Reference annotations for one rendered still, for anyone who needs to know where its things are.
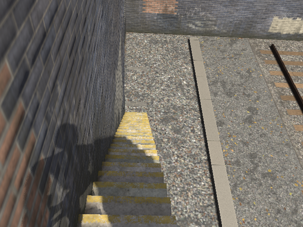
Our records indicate stairs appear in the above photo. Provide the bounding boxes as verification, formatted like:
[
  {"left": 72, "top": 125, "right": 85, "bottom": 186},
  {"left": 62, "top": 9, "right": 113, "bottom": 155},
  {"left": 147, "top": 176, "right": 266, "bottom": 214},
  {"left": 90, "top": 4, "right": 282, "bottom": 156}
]
[{"left": 77, "top": 112, "right": 177, "bottom": 227}]

